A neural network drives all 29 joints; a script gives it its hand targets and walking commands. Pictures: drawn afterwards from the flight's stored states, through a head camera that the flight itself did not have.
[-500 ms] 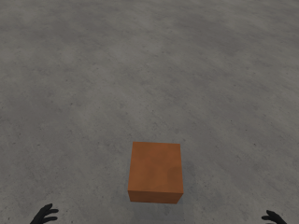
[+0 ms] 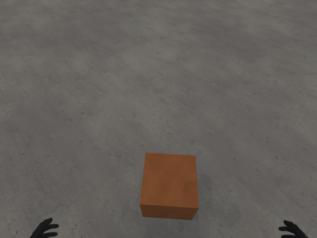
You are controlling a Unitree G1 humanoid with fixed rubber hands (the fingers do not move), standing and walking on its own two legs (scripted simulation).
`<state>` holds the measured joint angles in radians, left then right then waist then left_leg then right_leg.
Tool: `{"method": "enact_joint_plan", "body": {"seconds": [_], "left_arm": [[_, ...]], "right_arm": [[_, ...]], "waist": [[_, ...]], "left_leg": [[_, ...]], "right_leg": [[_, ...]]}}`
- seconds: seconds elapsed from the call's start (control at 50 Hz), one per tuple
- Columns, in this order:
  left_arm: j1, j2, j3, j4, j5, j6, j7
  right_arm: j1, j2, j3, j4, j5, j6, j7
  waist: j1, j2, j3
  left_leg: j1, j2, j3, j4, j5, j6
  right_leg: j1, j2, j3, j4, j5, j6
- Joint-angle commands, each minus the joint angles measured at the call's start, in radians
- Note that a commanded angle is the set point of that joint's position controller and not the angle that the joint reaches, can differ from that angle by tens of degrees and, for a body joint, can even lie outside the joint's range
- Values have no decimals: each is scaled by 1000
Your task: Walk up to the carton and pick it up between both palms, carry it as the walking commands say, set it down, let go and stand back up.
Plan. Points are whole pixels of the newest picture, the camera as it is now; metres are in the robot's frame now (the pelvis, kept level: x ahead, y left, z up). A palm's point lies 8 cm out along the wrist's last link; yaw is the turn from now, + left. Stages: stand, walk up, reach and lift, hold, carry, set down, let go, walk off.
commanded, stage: walk up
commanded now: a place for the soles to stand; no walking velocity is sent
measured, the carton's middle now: (168, 186) +0.47 -0.05 -0.65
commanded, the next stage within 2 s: reach and lift in 0.02 s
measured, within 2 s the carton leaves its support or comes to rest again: neither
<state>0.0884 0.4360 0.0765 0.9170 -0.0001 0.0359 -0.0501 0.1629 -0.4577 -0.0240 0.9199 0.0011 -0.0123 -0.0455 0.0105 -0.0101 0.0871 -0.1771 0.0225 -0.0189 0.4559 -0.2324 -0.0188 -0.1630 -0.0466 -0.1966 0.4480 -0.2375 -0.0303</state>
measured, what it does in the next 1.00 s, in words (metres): lowers itself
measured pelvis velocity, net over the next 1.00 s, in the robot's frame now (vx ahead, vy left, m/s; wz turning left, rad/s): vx -0.08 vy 0.01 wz -0.09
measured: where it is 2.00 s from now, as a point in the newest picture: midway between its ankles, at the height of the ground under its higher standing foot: outside the picture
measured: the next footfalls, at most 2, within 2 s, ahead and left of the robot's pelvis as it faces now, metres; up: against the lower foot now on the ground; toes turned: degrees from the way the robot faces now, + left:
none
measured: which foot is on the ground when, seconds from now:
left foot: down 0.00-1.00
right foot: down 0.00-1.00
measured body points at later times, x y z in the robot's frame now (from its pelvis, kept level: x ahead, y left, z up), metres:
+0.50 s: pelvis -0.03 +0.02 -0.05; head +0.09 +0.00 +0.38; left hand +0.24 +0.27 -0.14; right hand +0.22 -0.31 -0.13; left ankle +0.01 +0.13 -0.74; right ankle +0.01 -0.10 -0.74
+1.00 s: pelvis -0.08 +0.01 -0.10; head +0.16 -0.02 +0.28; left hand +0.38 +0.23 -0.18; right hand +0.35 -0.30 -0.18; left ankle +0.01 +0.13 -0.74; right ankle +0.01 -0.10 -0.74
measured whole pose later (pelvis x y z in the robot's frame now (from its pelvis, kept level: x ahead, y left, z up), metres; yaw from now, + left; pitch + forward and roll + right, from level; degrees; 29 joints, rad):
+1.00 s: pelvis -0.08 +0.01 -0.10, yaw -5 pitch +28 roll +1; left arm -0.82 0.36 0.19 0.82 -0.13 0.27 0.00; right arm -0.88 -0.47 -0.19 0.89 0.08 0.26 0.09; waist 0.03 0.00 0.07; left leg -1.23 0.06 0.06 1.06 -0.33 -0.01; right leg -1.26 -0.05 -0.08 1.05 -0.29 -0.05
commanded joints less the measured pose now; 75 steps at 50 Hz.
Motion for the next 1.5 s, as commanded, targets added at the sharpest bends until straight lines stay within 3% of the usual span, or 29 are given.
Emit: {"method": "enact_joint_plan", "body": {"seconds": [0.0, 0.02, 0.04, 0.06, 0.1, 0.14, 0.2, 0.34, 0.42, 0.52, 0.68, 0.84, 0.98, 1.16, 1.32, 1.48], "left_arm": [[-33, 181, 40, -50, 0, -12, 4], [-212, 16, 14, -439, 4, 25, -3], [-209, 79, 106, -395, 29, 69, -12], [-132, 83, 166, -419, 60, 106, -15], [-119, 71, 202, -408, 108, 157, -13], [-42, 37, 180, -384, 82, 189, -14], [-51, 25, 198, -344, 73, 161, -10], [-188, -29, 146, -429, 21, 143, 32], [-285, -20, 119, -433, -22, 168, 62], [-401, -10, 110, -401, -61, 190, 77], [-692, 18, 120, -321, -100, 209, 66], [-954, 68, 147, -229, -117, 224, 55], [-1141, 88, 144, -179, -129, 210, 53], [-1331, 82, 169, -133, -119, 170, 47], [-1404, 66, 234, -161, -89, 150, 52], [-1352, 8, 254, -194, -52, 141, 48]], "right_arm": [[-7, -198, -44, -41, 0, -11, -5], [-219, -30, -132, -549, -14, 50, 63], [-206, -59, -163, -380, -52, 145, 96], [-114, -68, -178, -366, -69, 191, 117], [-137, -88, -200, -392, -112, 235, 130], [-121, -78, -187, -413, -104, 264, 121], [-174, -65, -167, -440, -101, 247, 109], [-350, -93, -176, -411, -58, 210, 120], [-445, -106, -173, -357, -34, 215, 122], [-573, -140, -180, -307, -5, 223, 134], [-878, -182, -167, -240, 43, 242, 149], [-1134, -186, -172, -163, 78, 262, 143], [-1298, -196, -206, -109, 84, 248, 132], [-1473, -179, -252, -47, 83, 199, 137], [-1543, -166, -306, -72, 63, 171, 147], [-1480, -151, -353, -112, 25, 154, 171]], "waist": [[0, 15, -78], [8, 33, 22], [-13, -1, 23], [-2, 1, 49], [-7, 24, 27], [3, 6, -69], [26, 8, -116], [-7, 20, -239], [-15, 7, -332], [-8, 6, -439], [7, -20, -530], [25, -51, -689], [24, -46, -837], [14, -35, -1007], [6, -33, -1185], [-23, -26, -1168]], "left_leg": [[-87, 94, -96, -83, 154, 76], [-251, -50, 44, 17, 19, 11], [-270, -55, 84, -13, -146, 19], [-256, -45, 85, -22, -183, 17], [-260, -34, 79, -6, -177, 5], [-171, -39, 65, 20, -96, 2], [-218, -46, 45, 93, -14, -1], [-266, -55, 11, 259, 153, -29], [-325, -52, 0, 324, 171, -27], [-428, -49, 7, 368, 137, -20], [-627, -47, 44, 403, -74, -6], [-797, -52, 72, 452, -121, 0], [-880, -59, 74, 502, -68, 2], [-960, -68, 65, 570, 70, 10], [-985, -79, 56, 606, 224, 11], [-1006, -82, 35, 641, 282, 10]], "right_leg": [[95, -119, 175, -97, 10, -36], [-80, 52, 143, 68, 36, 36], [27, 57, 179, 32, -70, 57], [49, 46, 167, 9, -103, 63], [60, 57, 147, 25, -64, 60], [53, 54, 160, 31, -9, 49], [-8, 57, 174, 117, 46, 38], [-202, 69, 174, 285, 156, 39], [-289, 64, 179, 352, 185, 44], [-366, 59, 187, 397, 172, 29], [-460, 59, 201, 418, -4, 27], [-494, 65, 208, 466, -43, 29], [-550, 74, 207, 521, 39, 30], [-607, 75, 217, 606, 240, 30], [-603, 70, 218, 649, 439, 30], [-733, 70, 206, 671, 451, 22]]}}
